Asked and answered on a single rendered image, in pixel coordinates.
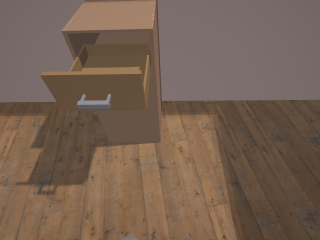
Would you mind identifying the drawer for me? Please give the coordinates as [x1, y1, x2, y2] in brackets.
[40, 43, 151, 111]

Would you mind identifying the handle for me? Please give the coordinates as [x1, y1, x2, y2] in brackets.
[77, 93, 112, 109]

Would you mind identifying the cabinet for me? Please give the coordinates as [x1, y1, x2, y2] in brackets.
[61, 0, 162, 143]

